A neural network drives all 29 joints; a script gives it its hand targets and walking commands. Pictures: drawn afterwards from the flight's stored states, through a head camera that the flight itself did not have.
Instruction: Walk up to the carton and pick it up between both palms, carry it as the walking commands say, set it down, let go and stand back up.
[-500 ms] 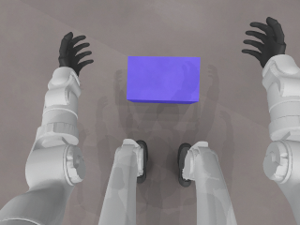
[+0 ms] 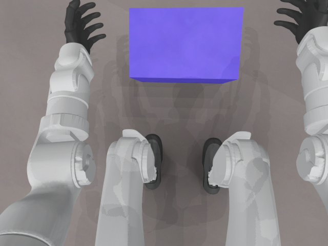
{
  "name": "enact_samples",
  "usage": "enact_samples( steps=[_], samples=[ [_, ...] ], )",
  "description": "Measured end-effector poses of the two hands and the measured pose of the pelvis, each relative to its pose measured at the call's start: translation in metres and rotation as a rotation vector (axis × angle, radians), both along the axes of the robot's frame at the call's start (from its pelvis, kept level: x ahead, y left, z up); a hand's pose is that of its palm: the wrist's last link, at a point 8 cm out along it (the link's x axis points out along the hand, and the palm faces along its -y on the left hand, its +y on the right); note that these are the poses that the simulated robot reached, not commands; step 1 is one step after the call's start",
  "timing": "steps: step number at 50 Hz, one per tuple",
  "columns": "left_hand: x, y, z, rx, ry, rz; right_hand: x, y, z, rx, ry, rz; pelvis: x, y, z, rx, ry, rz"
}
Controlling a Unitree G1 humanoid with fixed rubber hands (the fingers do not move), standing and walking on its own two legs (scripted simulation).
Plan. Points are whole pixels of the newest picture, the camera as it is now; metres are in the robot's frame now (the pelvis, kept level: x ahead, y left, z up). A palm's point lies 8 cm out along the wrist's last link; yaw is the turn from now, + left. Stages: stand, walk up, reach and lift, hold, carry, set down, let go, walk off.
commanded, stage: reach and lift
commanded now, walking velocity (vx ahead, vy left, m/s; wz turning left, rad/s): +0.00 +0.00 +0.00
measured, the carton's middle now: (183, 51) +0.52 +0.00 -0.35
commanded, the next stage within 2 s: none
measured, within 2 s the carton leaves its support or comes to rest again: neither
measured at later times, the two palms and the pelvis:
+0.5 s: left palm (96, 59) +0.49 +0.24 -0.27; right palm (274, 51) +0.51 -0.23 -0.27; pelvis -0.01 +0.00 -0.08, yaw +0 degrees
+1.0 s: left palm (103, 55) +0.50 +0.22 -0.27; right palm (266, 50) +0.51 -0.21 -0.28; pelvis -0.01 +0.00 -0.09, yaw +0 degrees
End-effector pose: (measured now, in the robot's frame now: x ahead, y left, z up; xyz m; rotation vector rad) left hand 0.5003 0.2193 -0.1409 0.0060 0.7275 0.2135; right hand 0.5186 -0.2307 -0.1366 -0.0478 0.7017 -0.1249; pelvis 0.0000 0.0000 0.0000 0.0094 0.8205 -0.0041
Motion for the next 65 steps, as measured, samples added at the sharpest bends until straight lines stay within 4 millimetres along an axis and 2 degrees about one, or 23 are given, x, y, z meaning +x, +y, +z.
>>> enact_samples(
  steps=[7, 15, 20, 26, 34, 43, 65],
  samples=[
    [-0.004, -0.003, -0.044, 0.008, 0.012, 0.002, -0.006, 0.002, -0.047, -0.006, 0.018, -0.019, -0.002, -0.001, -0.028, 0.003, -0.058, 0.004],
    [-0.01, -0.002, -0.092, 0.03, 0.056, -0.015, -0.012, 0.003, -0.093, -0.015, 0.045, -0.032, -0.008, -0.003, -0.052, 0.003, -0.153, 0.003],
    [-0.009, 0.014, -0.109, 0.044, 0.059, 0.011, -0.015, 0.006, -0.12, -0.026, 0.081, -0.006, -0.009, -0.004, -0.066, 0.003, -0.193, 0.005],
    [-0.009, 0.018, -0.132, 0.046, 0.09, -0.004, -0.012, 0.0, -0.138, -0.027, 0.09, -0.015, -0.009, -0.003, -0.083, -0.004, -0.185, 0.005],
    [0.001, 0.02, -0.136, 0.047, 0.054, -0.007, -0.003, -0.002, -0.141, -0.032, 0.065, -0.024, -0.012, -0.002, -0.089, -0.004, -0.242, 0.004],
    [-0.003, 0.01, -0.132, 0.033, 0.078, -0.013, -0.01, 0.01, -0.14, -0.013, 0.094, -0.025, -0.009, -0.001, -0.089, -0.004, -0.195, 0.01],
    [0.012, -0.029, -0.136, 0.01, 0.084, -0.034, -0.003, 0.04, -0.146, 0.01, 0.088, 0.018, -0.006, 0.0, -0.085, -0.003, -0.131, -0.001]
  ],
)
